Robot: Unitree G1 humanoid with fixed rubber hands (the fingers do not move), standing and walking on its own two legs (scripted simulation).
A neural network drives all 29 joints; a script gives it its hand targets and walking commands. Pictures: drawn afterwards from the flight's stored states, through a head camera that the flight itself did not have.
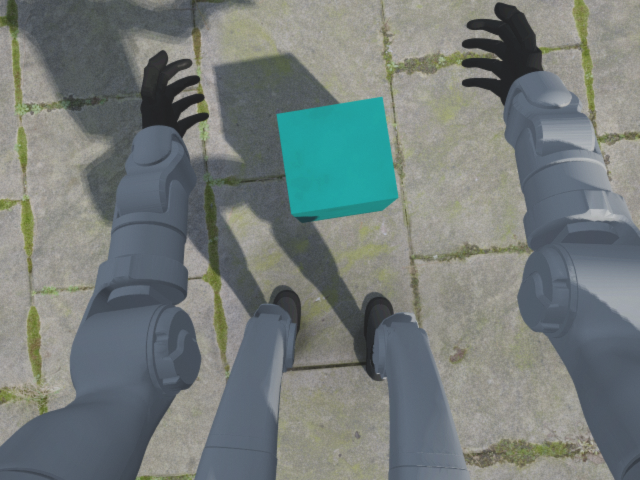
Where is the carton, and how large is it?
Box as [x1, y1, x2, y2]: [277, 97, 398, 222]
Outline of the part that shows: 382,97 277,114 291,213 301,222 381,210 398,197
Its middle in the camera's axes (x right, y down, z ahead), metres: +0.04 -0.15 +0.87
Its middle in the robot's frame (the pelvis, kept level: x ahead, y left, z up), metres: +0.52 +0.02 -0.53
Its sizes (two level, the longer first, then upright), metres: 0.210 0.200 0.250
